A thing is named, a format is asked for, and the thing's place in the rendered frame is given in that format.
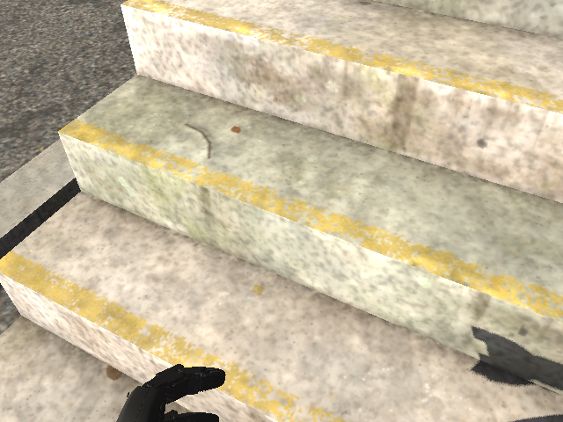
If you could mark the left robot hand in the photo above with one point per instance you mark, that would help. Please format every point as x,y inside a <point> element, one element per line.
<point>147,403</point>

